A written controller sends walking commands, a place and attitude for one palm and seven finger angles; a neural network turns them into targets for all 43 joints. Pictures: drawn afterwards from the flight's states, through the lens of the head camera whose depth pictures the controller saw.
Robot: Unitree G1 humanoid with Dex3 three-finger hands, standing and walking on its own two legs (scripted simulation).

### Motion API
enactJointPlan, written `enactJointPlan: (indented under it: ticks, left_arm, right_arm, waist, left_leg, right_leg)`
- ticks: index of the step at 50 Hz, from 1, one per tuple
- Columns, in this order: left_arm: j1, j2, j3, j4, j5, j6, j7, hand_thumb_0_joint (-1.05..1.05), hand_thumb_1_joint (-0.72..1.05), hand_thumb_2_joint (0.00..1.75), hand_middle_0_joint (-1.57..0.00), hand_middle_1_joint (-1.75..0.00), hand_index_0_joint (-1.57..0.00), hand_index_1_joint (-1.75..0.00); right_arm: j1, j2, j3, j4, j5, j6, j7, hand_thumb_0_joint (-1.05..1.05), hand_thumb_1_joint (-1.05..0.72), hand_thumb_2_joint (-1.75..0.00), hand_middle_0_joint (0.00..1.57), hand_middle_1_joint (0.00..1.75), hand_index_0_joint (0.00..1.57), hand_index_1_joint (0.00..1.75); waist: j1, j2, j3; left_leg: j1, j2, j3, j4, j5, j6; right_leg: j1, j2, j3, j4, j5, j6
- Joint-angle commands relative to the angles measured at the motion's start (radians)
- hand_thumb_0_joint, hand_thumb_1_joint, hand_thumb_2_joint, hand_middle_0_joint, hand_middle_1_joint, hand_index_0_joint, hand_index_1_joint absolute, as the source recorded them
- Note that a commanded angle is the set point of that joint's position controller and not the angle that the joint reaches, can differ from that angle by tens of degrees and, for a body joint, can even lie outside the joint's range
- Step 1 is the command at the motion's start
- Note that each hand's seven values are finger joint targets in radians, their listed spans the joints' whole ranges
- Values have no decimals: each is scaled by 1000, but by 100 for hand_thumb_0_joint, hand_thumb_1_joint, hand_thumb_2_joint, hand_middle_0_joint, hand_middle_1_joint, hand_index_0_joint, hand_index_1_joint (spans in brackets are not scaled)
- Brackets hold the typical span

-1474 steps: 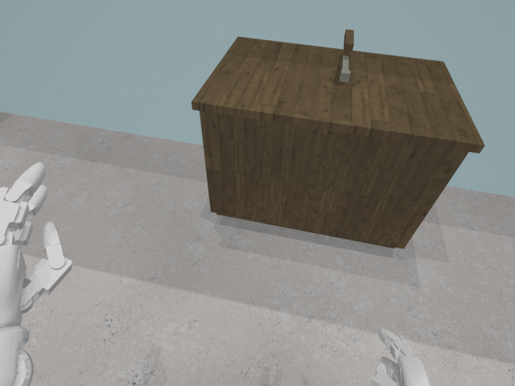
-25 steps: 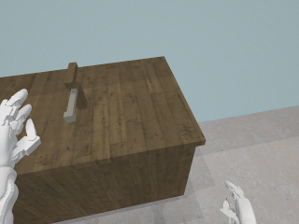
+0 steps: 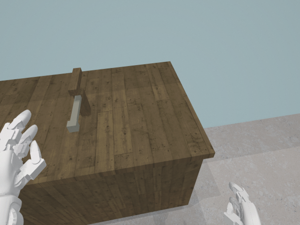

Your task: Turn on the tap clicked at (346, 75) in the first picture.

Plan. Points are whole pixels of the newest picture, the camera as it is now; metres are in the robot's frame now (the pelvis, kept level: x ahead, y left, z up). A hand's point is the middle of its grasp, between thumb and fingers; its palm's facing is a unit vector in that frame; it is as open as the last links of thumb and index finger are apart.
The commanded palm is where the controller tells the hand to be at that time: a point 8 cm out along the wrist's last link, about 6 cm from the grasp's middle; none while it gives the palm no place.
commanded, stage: turn the palm inward beside the body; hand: left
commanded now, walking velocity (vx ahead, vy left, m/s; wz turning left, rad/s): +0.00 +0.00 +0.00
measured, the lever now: (73, 126) +0.37 +0.30 +0.06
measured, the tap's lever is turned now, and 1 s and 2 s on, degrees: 0 0 0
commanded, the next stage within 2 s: reach beside the lever's end, fingers flat in 1.02 s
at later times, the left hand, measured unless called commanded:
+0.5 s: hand (34, 186) +0.15 +0.25 +0.14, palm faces +0.44 -0.88 -0.15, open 7.4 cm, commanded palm +0.10 +0.29 +0.15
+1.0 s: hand (43, 181) +0.16 +0.23 +0.14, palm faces +0.46 -0.88 -0.14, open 7.4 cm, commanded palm +0.11 +0.28 +0.15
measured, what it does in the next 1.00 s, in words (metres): stands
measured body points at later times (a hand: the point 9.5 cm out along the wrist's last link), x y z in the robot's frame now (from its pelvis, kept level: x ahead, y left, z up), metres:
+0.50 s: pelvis -0.03 +0.02 +0.00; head -0.05 +0.00 +0.45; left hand +0.12 +0.29 +0.15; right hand +0.18 -0.19 -0.07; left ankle +0.02 +0.14 -0.72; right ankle -0.02 -0.07 -0.72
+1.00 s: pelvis -0.02 +0.00 +0.00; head -0.04 -0.02 +0.45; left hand +0.13 +0.28 +0.15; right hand +0.19 -0.21 -0.07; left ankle +0.02 +0.14 -0.72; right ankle -0.02 -0.07 -0.72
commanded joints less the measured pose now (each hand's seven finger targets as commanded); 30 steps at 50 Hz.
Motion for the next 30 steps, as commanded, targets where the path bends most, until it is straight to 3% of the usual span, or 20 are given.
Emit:
enactJointPlan:
  ticks: [1, 2, 5, 6, 7, 10, 11, 12, 16, 17, 19, 20, 21, 22, 26, 27, 30]
  left_arm:
    - [-52, 163, 95, -232, 4, -35, 33, 0, 90, 90, -20, -30, -20, -30]
    - [-52, 133, 65, -232, 5, -31, 34, 0, 90, 90, -20, -30, -20, -30]
    - [-65, 130, 51, -245, 1, -26, 41, 0, 90, 90, -20, -30, -20, -30]
    - [-62, 142, 58, -254, 11, -22, 48, 0, 90, 90, -20, -30, -20, -30]
    - [-67, 114, 31, -256, 13, -19, 52, 0, 90, 90, -20, -30, -20, -30]
    - [-62, 114, 17, -272, 14, -19, 65, 0, 90, 90, -20, -30, -20, -30]
    - [-55, 129, 29, -283, 23, -16, 72, 0, 90, 90, -20, -30, -20, -30]
    - [-57, 100, 0, -290, 25, -15, 77, 0, 90, 90, -20, -30, -20, -30]
    - [-12, 107, 10, -288, 25, -7, 94, 0, 90, 90, -20, -30, -20, -30]
    - [-18, 72, -23, -291, 23, -5, 96, 0, 90, 90, -20, -30, -20, -30]
    - [-6, 74, -20, -290, 14, 3, 101, 0, 90, 90, -20, -30, -20, -30]
    - [-2, 74, -19, -293, 16, 5, 104, 0, 90, 90, -20, -30, -20, -30]
    - [9, 91, -5, -303, 21, 10, 108, 0, 90, 90, -20, -30, -20, -30]
    - [-7, 67, -30, -320, 21, 9, 110, 0, 90, 90, -20, -30, -20, -30]
    - [-14, 100, 5, -327, 17, 6, 124, 0, 90, 90, -20, -30, -20, -30]
    - [-15, 70, -21, -323, 13, 8, 122, 0, 90, 90, -20, -30, -20, -30]
    - [-15, 67, -20, -310, 0, 20, 118, 0, 90, 90, -20, -30, -20, -30]
  right_arm:
    - [-112, -105, -32, -167, 2, -56, -8, 0, -90, -90, 20, 30, 20, 30]
    - [-106, -102, -28, -170, 3, -53, -7, 0, -90, -90, 20, 30, 20, 30]
    - [-118, -106, -24, -176, 1, -55, -11, 0, -90, -90, 20, 30, 20, 30]
    - [-128, -103, -21, -172, 5, -56, -13, 0, -90, -90, 20, 30, 20, 30]
    - [-127, -99, -15, -176, 3, -55, -12, 0, -90, -90, 20, 30, 20, 30]
    - [-140, -102, -12, -180, 1, -59, -14, 0, -90, -90, 20, 30, 20, 30]
    - [-146, -100, -10, -177, 3, -60, -14, 0, -90, -90, 20, 30, 20, 30]
    - [-147, -96, -4, -181, 3, -61, -12, 0, -90, -90, 20, 30, 20, 30]
    - [-155, -98, -2, -178, 0, -62, -11, 0, -90, -90, 20, 30, 20, 30]
    - [-160, -94, 1, -183, 2, -61, -12, 0, -90, -90, 20, 30, 20, 30]
    - [-167, -96, 0, -186, 0, -62, -15, 0, -90, -90, 20, 30, 20, 30]
    - [-165, -97, -1, -183, 0, -61, -15, 0, -90, -90, 20, 30, 20, 30]
    - [-167, -97, 0, -182, 3, -62, -15, 0, -90, -90, 20, 30, 20, 30]
    - [-169, -91, 4, -186, 2, -63, -13, 0, -90, -90, 20, 30, 20, 30]
    - [-163, -96, 1, -177, 0, -70, -15, 0, -90, -90, 20, 30, 20, 30]
    - [-170, -93, 3, -178, 0, -73, -15, 0, -90, -90, 20, 30, 20, 30]
    - [-169, -95, 2, -172, 0, -78, -17, 0, -90, -90, 20, 30, 20, 30]
  waist:
    - [6, 3, -81]
    - [-1, -12, -77]
    - [-4, -24, -63]
    - [1, 11, -56]
    - [-2, 7, -49]
    - [-3, 4, -44]
    - [3, 35, -44]
    - [-4, 33, -35]
    - [3, 32, -25]
    - [-7, 3, -11]
    - [-4, -9, -6]
    - [-4, -10, -14]
    - [3, 31, -7]
    - [-5, 39, -9]
    - [-4, 9, -11]
    - [-8, 7, -18]
    - [-7, 5, -9]
  left_leg:
    - [104, -2, 27, -66, 273, 58]
    - [101, -1, 20, -74, 256, 55]
    - [93, 1, 10, -82, 204, 55]
    - [101, 2, 7, -89, 187, 54]
    - [95, 3, -2, -98, 159, 52]
    - [88, 3, -12, -108, 99, 52]
    - [93, 3, -14, -113, 89, 50]
    - [88, 3, -21, -119, 66, 47]
    - [71, 5, -31, -126, 16, 46]
    - [67, 5, -32, -129, -6, 47]
    - [54, 0, -30, -123, -36, 52]
    - [54, 1, -30, -124, -39, 50]
    - [55, 0, -31, -127, -44, 49]
    - [60, 0, -33, -128, -41, 47]
    - [51, -2, -32, -115, -44, 50]
    - [54, -5, -29, -112, -41, 51]
    - [47, -6, -24, -104, -45, 52]
  right_leg:
    - [6, -56, 27, -130, 353, 63]
    - [-1, -53, 19, -130, 323, 62]
    - [-16, -51, 19, -143, 252, 62]
    - [-21, -49, 21, -149, 226, 58]
    - [-32, -48, 15, -149, 191, 57]
    - [-43, -46, 16, -156, 123, 55]
    - [-42, -44, 17, -156, 114, 52]
    - [-51, -45, 12, -151, 98, 51]
    - [-55, -42, 10, -151, 67, 50]
    - [-63, -43, 7, -151, 52, 52]
    - [-66, -44, 15, -162, 26, 54]
    - [-63, -44, 14, -161, 22, 53]
    - [-61, -43, 17, -161, 22, 50]
    - [-62, -47, 15, -155, 30, 50]
    - [-63, -45, 21, -167, 14, 52]
    - [-62, -48, 23, -167, 14, 52]
    - [-63, -51, 30, -179, 4, 54]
